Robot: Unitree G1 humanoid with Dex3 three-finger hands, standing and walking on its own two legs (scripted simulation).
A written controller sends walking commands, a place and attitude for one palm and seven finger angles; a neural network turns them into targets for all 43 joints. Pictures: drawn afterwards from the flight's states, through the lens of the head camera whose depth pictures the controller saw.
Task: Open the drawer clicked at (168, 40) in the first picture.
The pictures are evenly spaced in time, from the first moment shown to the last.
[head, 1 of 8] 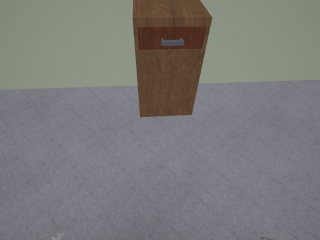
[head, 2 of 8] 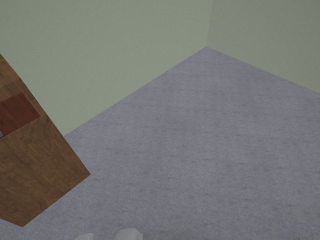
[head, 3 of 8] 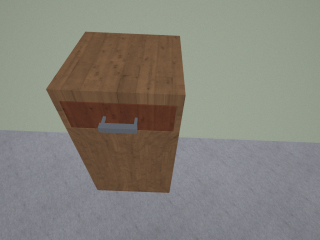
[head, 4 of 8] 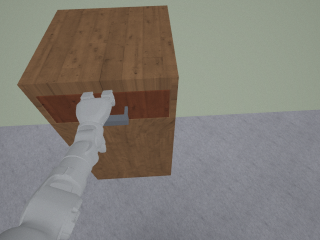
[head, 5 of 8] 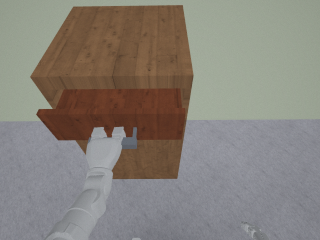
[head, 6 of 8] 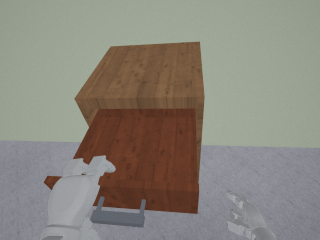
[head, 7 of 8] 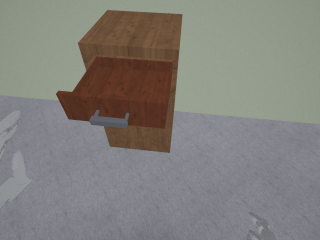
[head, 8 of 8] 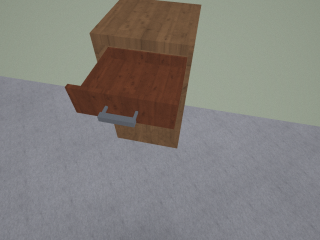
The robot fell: no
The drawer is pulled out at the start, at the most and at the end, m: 0.00 0.30 0.30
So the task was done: yes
